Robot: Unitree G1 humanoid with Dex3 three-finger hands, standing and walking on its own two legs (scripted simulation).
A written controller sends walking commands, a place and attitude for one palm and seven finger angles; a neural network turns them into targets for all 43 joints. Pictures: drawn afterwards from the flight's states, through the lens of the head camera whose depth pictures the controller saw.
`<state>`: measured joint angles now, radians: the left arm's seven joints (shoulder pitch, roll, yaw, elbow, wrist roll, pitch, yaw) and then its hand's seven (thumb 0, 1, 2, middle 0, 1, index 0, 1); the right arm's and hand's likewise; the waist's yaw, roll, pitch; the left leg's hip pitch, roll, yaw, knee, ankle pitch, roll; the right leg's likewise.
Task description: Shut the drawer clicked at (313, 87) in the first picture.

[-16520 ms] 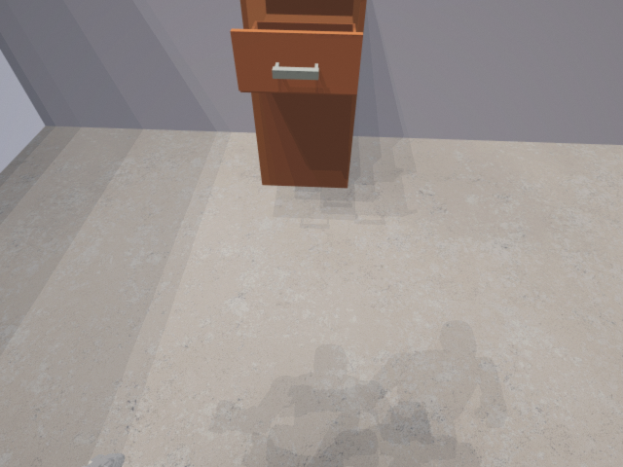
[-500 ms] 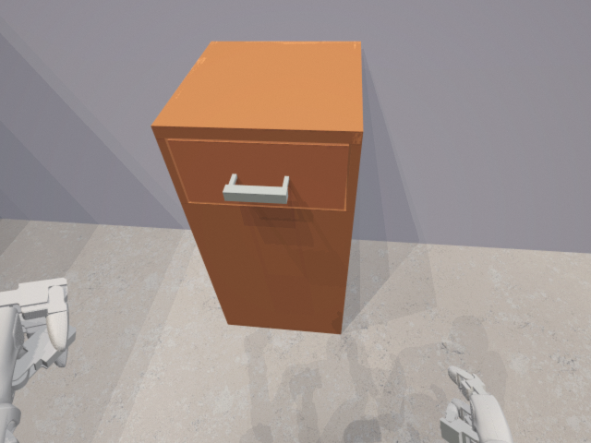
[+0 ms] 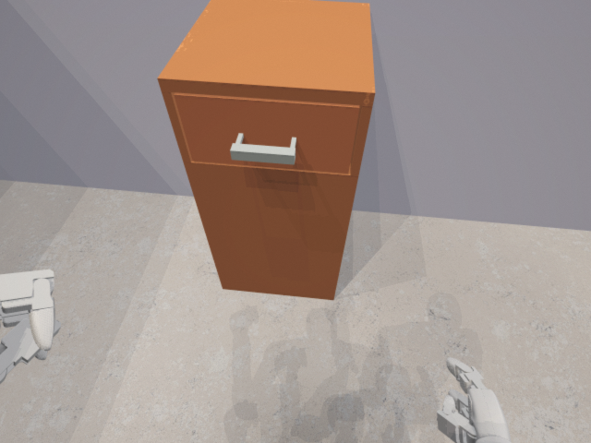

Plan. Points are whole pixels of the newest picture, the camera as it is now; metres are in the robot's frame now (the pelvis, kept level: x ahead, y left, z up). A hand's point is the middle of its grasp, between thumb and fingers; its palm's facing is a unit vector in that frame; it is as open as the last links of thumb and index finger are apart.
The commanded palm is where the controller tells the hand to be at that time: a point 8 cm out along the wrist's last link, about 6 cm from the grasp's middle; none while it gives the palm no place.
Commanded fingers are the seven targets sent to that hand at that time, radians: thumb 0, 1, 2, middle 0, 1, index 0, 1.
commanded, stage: step back with the hand held close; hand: left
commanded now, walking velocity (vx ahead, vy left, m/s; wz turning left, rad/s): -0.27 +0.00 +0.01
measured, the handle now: (265, 146) +0.68 +0.11 -0.02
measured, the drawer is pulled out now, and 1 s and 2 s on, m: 0.00 0.00 0.00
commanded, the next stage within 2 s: stop stepping back and stand still in 0.82 s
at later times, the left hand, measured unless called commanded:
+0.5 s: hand (20, 369) +0.15 +0.24 +0.17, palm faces +0.33 -0.80 -0.50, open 3.2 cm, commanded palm +0.09 +0.28 +0.18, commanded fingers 0.00 0.90 0.90 -1.40 -1.60 -1.40 -1.60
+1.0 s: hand out of the picture +0.07 +0.23 +0.17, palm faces +0.28 -0.84 -0.46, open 3.3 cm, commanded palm -0.01 +0.27 +0.18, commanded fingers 0.00 0.90 0.90 -1.40 -1.60 -1.40 -1.60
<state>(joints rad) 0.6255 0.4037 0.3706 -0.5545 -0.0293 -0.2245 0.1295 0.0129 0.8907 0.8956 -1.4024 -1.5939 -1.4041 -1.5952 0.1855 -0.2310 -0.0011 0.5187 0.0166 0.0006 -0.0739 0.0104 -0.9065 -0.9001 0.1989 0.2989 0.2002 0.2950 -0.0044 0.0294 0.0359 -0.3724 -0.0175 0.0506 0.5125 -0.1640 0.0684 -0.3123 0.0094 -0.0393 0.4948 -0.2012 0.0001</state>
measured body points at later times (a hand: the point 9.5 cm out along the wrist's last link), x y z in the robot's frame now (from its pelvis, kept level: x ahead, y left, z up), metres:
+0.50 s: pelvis -0.04 +0.00 +0.00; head +0.01 +0.02 +0.44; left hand +0.13 +0.28 +0.19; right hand +0.13 -0.23 -0.08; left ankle +0.07 +0.08 -0.73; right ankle -0.17 -0.13 -0.73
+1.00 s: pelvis -0.15 +0.00 +0.00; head -0.12 +0.02 +0.44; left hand +0.04 +0.28 +0.19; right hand +0.03 -0.25 -0.07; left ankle +0.03 +0.08 -0.73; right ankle -0.21 -0.11 -0.73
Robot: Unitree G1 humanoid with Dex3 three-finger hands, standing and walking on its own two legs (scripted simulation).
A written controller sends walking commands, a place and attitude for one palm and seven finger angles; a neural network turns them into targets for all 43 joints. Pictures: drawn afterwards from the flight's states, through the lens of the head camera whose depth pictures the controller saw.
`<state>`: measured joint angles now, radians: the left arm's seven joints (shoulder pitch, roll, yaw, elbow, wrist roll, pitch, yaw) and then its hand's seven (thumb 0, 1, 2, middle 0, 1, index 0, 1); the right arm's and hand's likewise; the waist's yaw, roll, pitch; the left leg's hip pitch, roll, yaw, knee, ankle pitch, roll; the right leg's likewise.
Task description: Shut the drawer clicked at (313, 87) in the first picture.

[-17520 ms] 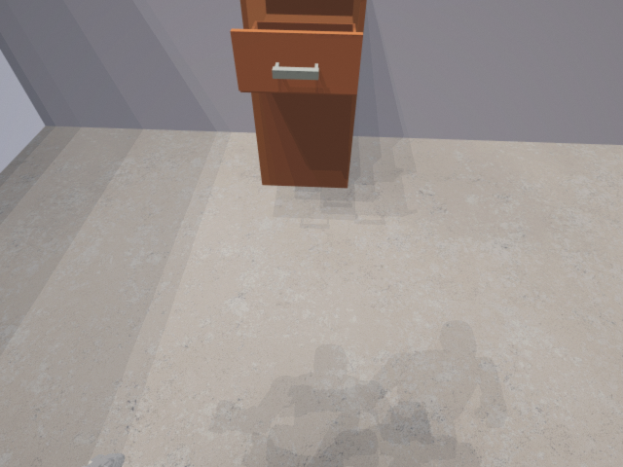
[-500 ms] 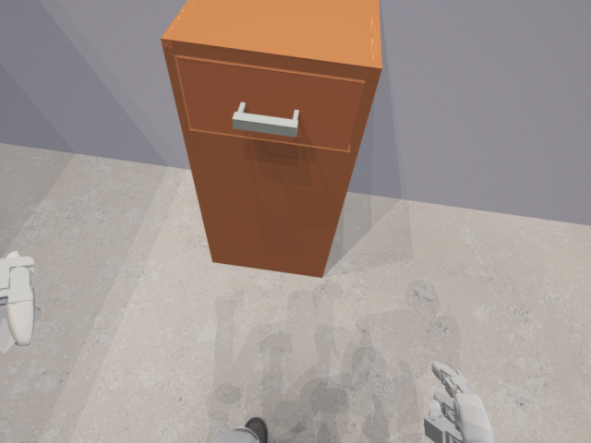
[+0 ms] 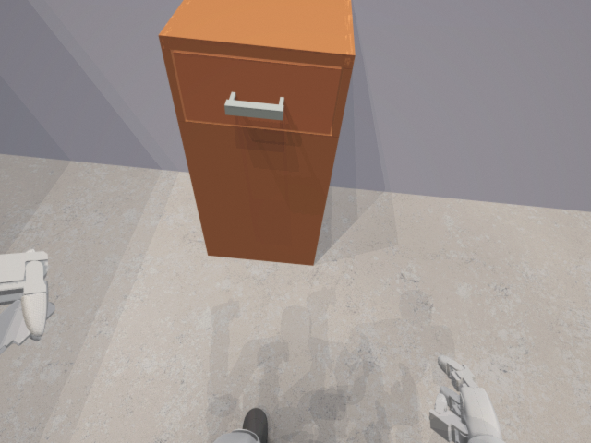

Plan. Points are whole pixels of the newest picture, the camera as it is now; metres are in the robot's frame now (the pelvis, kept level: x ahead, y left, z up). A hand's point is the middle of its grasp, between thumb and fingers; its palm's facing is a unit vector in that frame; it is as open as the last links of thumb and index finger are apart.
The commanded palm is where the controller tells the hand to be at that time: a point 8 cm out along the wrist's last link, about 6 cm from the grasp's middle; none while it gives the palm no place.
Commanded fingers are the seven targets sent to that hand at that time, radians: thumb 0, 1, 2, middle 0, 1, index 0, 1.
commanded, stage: stop stepping back and stand still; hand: left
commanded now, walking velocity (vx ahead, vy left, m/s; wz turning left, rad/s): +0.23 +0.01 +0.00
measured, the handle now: (255, 104) +0.83 +0.13 -0.02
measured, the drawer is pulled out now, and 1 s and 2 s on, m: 0.00 0.00 0.00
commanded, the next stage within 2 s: let the arm hang, fingers relaxed in 0.90 s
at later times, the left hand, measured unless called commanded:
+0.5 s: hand (26, 363) +0.16 +0.24 +0.17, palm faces +0.27 -0.82 -0.50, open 3.2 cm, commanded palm +0.10 +0.28 +0.19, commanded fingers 0.00 0.90 0.90 -1.40 -1.60 -1.40 -1.60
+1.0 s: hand (44, 354) +0.17 +0.23 +0.17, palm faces +0.31 -0.83 -0.46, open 3.2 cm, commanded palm none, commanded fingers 0.00 0.90 0.90 -1.36 -1.56 -1.36 -1.56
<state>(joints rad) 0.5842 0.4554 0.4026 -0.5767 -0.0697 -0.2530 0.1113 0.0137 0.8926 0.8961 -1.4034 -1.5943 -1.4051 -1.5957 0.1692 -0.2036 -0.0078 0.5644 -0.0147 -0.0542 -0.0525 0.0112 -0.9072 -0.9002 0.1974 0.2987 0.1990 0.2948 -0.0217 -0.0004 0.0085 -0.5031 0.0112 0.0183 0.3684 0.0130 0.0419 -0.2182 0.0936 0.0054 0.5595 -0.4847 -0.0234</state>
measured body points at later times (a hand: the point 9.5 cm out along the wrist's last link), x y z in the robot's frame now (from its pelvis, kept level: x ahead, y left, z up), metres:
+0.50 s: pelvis -0.04 +0.01 +0.01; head -0.02 +0.01 +0.46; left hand +0.14 +0.28 +0.20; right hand +0.11 -0.22 -0.08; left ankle +0.01 +0.10 -0.73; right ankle -0.06 -0.09 -0.73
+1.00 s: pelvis -0.03 -0.01 +0.01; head -0.02 -0.01 +0.46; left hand +0.15 +0.27 +0.19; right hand +0.14 -0.24 -0.07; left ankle +0.01 +0.10 -0.73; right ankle -0.06 -0.09 -0.73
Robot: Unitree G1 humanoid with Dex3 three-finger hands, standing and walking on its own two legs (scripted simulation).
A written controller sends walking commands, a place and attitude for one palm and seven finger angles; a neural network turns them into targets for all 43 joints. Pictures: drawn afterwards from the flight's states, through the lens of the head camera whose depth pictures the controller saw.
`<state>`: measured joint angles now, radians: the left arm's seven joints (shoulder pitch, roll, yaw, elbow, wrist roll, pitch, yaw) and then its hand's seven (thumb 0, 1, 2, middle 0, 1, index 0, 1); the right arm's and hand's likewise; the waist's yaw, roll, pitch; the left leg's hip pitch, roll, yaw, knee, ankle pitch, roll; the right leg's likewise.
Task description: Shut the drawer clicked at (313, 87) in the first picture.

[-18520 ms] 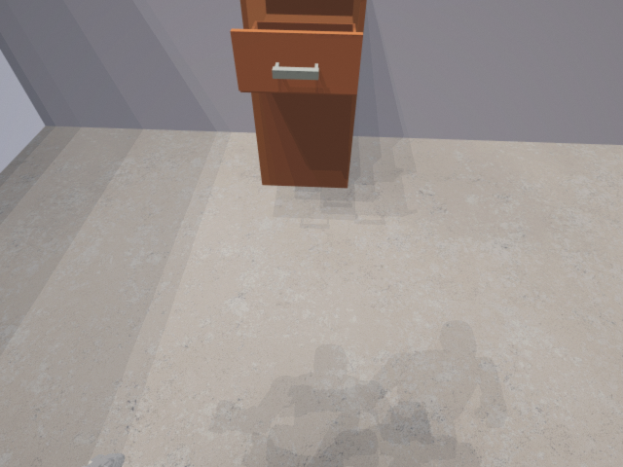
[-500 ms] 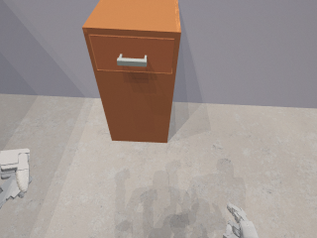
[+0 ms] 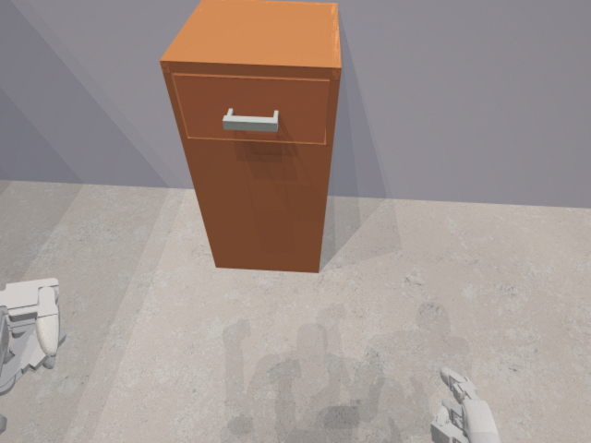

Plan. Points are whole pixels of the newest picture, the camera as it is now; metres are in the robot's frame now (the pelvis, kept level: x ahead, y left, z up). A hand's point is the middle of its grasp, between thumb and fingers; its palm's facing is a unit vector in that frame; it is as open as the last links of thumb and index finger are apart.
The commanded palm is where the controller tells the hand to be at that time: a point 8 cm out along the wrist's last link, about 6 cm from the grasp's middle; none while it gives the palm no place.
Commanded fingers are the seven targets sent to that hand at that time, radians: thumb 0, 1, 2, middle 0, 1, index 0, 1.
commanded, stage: let the arm hang, fingers relaxed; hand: left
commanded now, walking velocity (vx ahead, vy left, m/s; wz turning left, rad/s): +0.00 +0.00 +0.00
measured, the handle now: (252, 118) +0.85 +0.16 -0.03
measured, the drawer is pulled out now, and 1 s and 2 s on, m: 0.00 0.00 0.00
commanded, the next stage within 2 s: look to check the result in 1.10 s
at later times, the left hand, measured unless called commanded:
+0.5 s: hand out of the picture -0.06 +0.20 -0.18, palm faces +0.05 -0.97 -0.23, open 4.5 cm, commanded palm none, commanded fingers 0.00 0.90 0.90 -0.36 -0.47 -0.36 -0.47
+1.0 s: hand out of the picture -0.02 +0.16 -0.18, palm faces +0.05 -0.98 -0.17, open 7.3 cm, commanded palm none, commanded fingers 0.00 0.90 0.90 -0.20 -0.30 -0.20 -0.30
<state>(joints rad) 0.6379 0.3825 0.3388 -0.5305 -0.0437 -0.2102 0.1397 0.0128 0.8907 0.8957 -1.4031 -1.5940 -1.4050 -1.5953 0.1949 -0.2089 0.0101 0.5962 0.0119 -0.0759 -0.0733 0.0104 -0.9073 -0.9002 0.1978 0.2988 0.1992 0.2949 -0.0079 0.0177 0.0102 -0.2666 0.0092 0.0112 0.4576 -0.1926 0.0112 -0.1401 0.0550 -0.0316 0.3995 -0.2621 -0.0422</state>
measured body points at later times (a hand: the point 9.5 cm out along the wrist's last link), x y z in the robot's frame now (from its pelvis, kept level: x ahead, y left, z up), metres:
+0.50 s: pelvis -0.02 +0.01 +0.00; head +0.01 +0.02 +0.45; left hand -0.06 +0.25 -0.16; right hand -0.02 -0.23 -0.15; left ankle +0.03 +0.11 -0.74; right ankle -0.03 -0.09 -0.74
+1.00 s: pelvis -0.01 +0.00 +0.00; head +0.00 +0.00 +0.45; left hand -0.02 +0.21 -0.16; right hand -0.02 -0.20 -0.17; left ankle +0.03 +0.11 -0.74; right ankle -0.03 -0.09 -0.74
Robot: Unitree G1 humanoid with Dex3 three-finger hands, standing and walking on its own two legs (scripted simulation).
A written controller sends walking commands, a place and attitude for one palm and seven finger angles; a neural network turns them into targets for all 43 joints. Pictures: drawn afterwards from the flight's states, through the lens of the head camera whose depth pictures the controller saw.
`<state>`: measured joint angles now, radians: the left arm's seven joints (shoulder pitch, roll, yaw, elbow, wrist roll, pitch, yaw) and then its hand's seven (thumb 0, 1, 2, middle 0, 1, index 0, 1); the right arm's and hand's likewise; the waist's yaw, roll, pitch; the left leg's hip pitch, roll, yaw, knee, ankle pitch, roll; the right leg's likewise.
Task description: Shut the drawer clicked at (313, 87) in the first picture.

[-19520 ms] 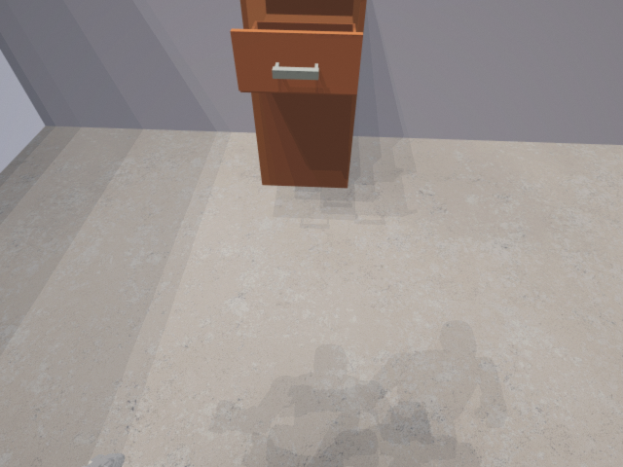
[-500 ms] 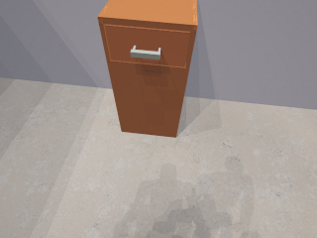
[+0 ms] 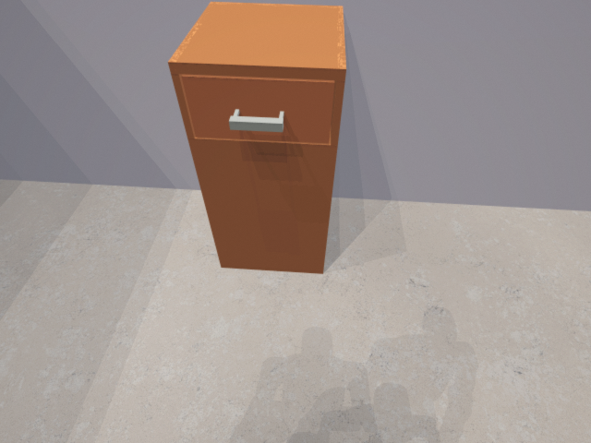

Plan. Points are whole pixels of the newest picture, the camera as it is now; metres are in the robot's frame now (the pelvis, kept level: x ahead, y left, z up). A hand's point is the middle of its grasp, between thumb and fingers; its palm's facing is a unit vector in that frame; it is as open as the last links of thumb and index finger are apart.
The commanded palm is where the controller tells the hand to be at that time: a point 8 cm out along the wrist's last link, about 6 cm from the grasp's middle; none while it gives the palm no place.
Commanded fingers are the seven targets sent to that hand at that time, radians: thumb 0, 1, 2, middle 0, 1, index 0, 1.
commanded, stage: let the arm hang, fingers relaxed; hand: left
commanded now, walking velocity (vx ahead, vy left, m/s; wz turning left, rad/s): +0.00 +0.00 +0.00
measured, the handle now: (257, 119) +0.86 +0.14 -0.03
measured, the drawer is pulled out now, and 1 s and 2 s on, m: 0.00 0.00 0.00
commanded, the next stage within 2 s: look to check the result in 0.10 s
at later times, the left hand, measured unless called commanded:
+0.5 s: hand out of the picture -0.01 +0.14 -0.17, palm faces +0.05 -0.98 -0.20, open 7.4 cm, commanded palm none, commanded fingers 0.00 0.90 0.90 -0.20 -0.30 -0.20 -0.30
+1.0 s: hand out of the picture +0.01 +0.13 -0.17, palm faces +0.04 -0.98 -0.21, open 7.4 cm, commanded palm none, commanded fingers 0.00 0.90 0.90 -0.20 -0.30 -0.20 -0.30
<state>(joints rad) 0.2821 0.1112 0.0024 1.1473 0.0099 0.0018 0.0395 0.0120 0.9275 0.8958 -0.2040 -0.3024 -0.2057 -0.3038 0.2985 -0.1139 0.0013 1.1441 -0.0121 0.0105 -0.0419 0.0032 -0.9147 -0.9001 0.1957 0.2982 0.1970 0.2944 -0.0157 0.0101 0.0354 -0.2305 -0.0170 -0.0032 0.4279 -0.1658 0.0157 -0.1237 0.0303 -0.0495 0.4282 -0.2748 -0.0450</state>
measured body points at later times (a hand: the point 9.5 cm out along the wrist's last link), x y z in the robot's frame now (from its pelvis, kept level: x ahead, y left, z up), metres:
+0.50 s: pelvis +0.02 -0.02 +0.00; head +0.03 -0.03 +0.45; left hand -0.01 +0.19 -0.16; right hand +0.00 -0.23 -0.17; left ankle +0.04 +0.11 -0.74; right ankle -0.02 -0.09 -0.74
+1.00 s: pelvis +0.02 -0.03 +0.00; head +0.03 -0.05 +0.45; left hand +0.01 +0.18 -0.16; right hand +0.01 -0.25 -0.17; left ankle +0.04 +0.11 -0.74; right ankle -0.02 -0.09 -0.74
